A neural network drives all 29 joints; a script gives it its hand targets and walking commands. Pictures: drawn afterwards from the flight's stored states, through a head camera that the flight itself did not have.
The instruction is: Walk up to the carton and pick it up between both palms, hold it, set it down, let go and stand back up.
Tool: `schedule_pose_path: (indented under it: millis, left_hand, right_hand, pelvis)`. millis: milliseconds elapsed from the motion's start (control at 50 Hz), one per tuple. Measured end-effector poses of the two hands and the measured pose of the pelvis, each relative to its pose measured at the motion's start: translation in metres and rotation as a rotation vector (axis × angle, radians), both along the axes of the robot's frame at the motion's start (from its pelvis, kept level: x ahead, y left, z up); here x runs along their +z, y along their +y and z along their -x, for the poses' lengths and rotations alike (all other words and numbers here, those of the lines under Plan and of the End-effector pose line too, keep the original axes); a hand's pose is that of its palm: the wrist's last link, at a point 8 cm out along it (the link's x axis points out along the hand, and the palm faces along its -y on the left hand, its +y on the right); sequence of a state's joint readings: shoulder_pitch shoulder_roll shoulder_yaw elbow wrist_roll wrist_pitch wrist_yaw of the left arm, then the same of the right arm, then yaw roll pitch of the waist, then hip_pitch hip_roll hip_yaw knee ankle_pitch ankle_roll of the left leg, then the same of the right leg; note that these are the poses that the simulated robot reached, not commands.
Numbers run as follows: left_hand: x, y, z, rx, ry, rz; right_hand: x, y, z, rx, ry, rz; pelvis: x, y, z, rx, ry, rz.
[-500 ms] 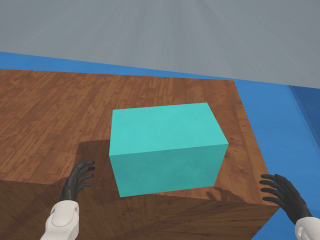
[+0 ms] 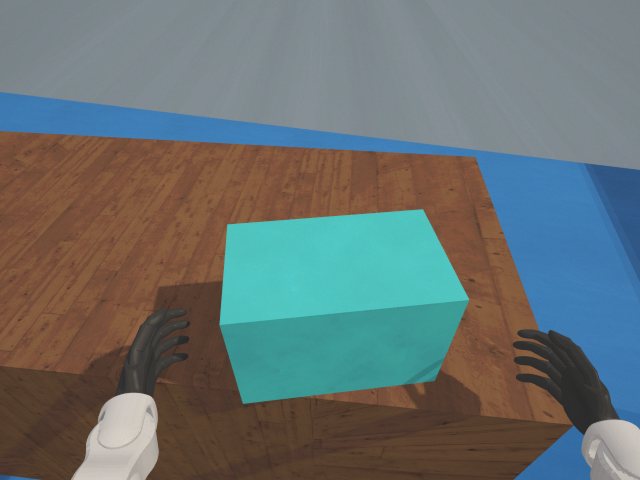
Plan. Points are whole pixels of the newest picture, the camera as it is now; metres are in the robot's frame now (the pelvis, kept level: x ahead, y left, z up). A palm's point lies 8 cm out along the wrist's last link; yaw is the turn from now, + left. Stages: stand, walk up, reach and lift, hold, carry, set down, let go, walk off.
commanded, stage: reach and lift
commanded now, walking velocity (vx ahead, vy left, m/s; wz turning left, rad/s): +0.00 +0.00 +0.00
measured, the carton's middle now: (334, 305) +0.38 +0.02 +0.01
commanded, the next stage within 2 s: none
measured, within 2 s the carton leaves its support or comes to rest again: neither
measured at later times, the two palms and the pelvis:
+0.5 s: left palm (133, 309) +0.27 +0.24 +0.12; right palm (570, 306) +0.32 -0.25 +0.12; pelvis +0.00 +0.00 +0.00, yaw +0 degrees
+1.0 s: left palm (145, 248) +0.34 +0.25 +0.15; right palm (544, 236) +0.39 -0.23 +0.15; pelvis +0.01 +0.00 +0.00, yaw +0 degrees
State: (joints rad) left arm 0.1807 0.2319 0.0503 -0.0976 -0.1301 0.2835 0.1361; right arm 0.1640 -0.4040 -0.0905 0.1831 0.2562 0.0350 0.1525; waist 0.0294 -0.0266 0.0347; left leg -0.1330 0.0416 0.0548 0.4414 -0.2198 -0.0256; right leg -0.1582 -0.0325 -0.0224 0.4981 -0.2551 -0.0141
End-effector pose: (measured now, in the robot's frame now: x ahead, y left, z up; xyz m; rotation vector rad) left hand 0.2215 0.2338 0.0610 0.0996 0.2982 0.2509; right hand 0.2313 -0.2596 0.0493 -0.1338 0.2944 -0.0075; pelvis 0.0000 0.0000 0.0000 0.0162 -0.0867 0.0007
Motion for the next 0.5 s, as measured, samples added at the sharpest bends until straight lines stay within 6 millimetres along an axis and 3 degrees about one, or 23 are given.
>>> schedule_pose_path:
  millis: [120,320,500]
  left_hand:
    - [0.007,-0.002,-0.009,0.006,-0.001,0.016]
    - [0.038,0.004,-0.039,0.031,-0.027,0.01]
    - [0.061,0.011,-0.053,0.06,-0.039,0.015]
  right_hand:
    - [0.011,-0.001,-0.014,-0.008,-0.023,-0.011]
    - [0.043,0.006,-0.056,0.016,-0.094,-0.031]
    - [0.066,0.009,-0.084,0.023,-0.123,-0.038]
  pelvis:
    - [0.0,0.0,0.001,0.0,-0.001,0.0]
    - [0.0,0.0,0.0,0.0,0.001,0.0]
    - [0.0,-0.001,-0.001,0.0,0.002,-0.001]
